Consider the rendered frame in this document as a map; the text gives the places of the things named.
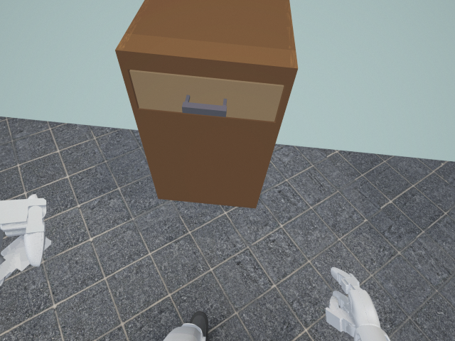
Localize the left robot hand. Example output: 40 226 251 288
0 194 51 286

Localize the robot right forearm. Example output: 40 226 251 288
354 325 390 341

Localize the robot left foot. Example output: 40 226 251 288
190 311 208 341

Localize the handle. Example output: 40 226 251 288
182 95 227 117

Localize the left robot thigh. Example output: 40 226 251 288
163 326 206 341

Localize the cabinet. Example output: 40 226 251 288
115 0 298 208

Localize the right robot hand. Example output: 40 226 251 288
326 267 381 337

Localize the drawer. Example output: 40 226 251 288
130 70 284 121

